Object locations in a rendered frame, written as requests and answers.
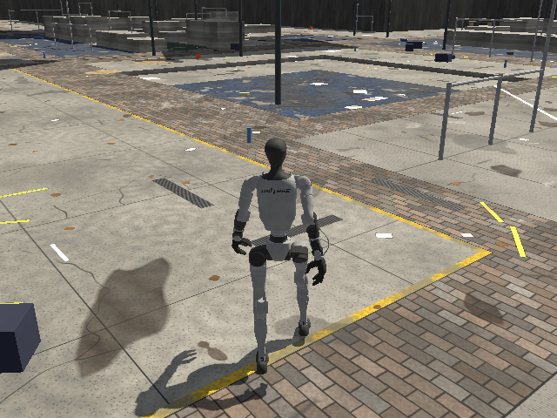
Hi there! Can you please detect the left robot forearm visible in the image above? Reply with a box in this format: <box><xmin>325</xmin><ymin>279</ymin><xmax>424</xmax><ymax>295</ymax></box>
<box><xmin>232</xmin><ymin>210</ymin><xmax>246</xmax><ymax>241</ymax></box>

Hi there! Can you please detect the robot head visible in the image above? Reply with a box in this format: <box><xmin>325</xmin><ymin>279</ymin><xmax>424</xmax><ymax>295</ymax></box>
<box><xmin>261</xmin><ymin>138</ymin><xmax>292</xmax><ymax>180</ymax></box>

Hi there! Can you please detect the robot right shin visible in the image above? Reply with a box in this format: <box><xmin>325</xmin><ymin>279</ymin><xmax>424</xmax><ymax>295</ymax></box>
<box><xmin>297</xmin><ymin>271</ymin><xmax>309</xmax><ymax>325</ymax></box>

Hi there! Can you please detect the left robot upper arm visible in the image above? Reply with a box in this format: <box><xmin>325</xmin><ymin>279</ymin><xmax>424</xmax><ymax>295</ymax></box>
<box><xmin>237</xmin><ymin>176</ymin><xmax>258</xmax><ymax>222</ymax></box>

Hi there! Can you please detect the right robot upper arm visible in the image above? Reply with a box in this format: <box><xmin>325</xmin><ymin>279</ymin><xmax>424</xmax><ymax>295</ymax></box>
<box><xmin>294</xmin><ymin>175</ymin><xmax>315</xmax><ymax>226</ymax></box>

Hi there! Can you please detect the robot left hand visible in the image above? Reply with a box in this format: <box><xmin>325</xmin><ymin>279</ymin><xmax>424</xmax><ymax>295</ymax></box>
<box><xmin>232</xmin><ymin>238</ymin><xmax>252</xmax><ymax>255</ymax></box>

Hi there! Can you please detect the right robot forearm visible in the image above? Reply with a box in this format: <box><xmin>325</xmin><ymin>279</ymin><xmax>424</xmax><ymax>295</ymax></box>
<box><xmin>306</xmin><ymin>212</ymin><xmax>325</xmax><ymax>260</ymax></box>

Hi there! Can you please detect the robot right hand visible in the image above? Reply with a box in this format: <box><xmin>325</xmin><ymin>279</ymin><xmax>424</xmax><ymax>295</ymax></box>
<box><xmin>305</xmin><ymin>258</ymin><xmax>326</xmax><ymax>286</ymax></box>

